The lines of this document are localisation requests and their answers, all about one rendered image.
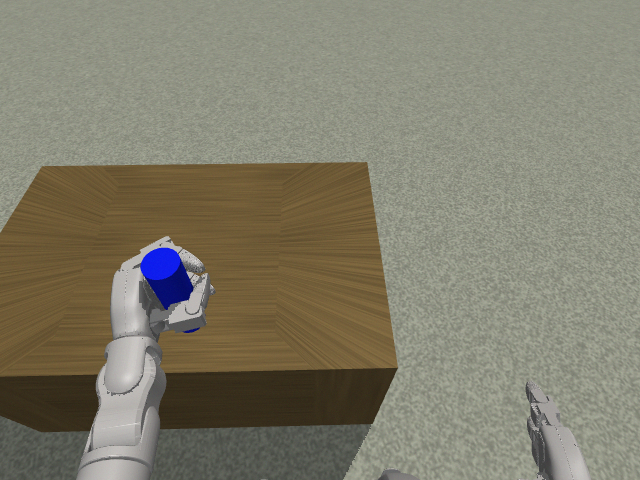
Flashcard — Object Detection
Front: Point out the can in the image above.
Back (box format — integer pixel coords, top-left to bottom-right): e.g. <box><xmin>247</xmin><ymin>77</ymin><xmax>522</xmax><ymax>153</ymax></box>
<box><xmin>141</xmin><ymin>248</ymin><xmax>206</xmax><ymax>333</ymax></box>

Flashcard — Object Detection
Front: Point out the left robot hand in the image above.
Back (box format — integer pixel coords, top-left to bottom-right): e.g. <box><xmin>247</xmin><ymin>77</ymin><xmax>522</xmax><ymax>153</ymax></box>
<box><xmin>110</xmin><ymin>236</ymin><xmax>216</xmax><ymax>343</ymax></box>

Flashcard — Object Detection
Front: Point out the left robot arm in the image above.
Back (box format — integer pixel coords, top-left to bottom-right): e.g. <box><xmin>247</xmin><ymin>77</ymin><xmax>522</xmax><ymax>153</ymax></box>
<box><xmin>76</xmin><ymin>335</ymin><xmax>166</xmax><ymax>480</ymax></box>

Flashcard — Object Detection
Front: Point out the right robot hand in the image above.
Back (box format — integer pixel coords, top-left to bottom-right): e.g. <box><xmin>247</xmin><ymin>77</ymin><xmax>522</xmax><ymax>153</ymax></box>
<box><xmin>518</xmin><ymin>381</ymin><xmax>591</xmax><ymax>480</ymax></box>

